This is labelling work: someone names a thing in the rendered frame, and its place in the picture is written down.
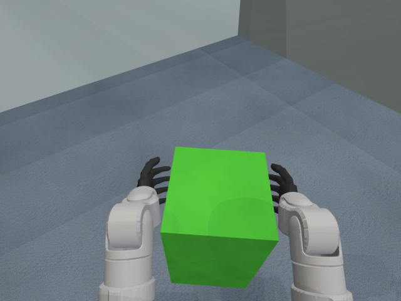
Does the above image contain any left robot hand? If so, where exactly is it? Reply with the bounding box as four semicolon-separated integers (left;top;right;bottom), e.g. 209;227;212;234
137;157;171;204

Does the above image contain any right robot hand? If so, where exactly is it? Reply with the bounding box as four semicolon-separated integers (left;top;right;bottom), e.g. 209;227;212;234
268;164;298;213

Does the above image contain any robot right forearm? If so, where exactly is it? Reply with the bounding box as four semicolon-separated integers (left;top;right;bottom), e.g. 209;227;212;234
278;192;353;301

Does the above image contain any carton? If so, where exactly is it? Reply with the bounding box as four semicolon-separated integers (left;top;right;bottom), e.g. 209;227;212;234
160;147;279;288

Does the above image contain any robot left forearm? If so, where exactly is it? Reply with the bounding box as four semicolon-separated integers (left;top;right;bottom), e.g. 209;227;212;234
98;186;161;301

